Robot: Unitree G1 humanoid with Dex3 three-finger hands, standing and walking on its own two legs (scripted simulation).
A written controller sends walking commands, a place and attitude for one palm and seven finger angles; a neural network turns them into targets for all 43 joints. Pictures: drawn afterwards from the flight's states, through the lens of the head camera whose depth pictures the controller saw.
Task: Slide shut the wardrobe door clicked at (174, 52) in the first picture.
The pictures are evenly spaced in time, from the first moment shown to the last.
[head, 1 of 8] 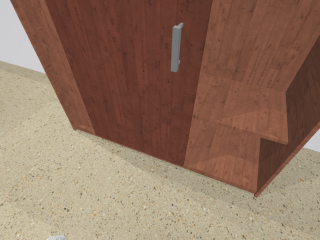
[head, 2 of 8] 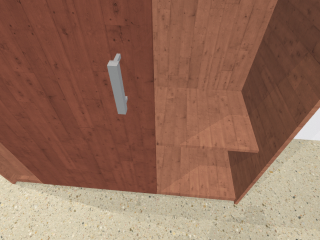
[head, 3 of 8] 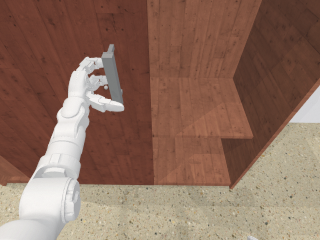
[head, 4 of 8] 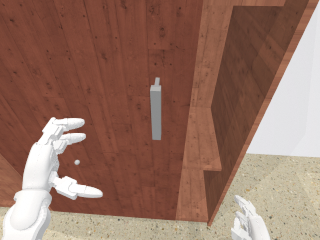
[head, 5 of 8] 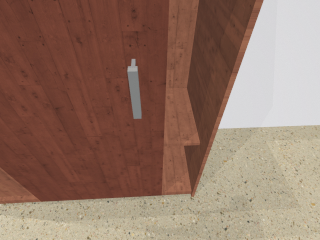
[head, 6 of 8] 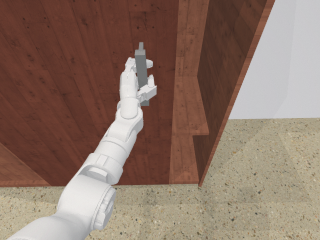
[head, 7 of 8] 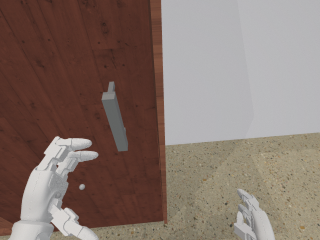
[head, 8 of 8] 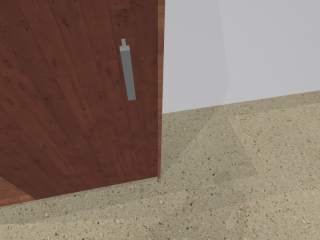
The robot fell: no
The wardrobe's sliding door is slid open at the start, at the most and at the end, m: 0.49 0.49 0.00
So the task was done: yes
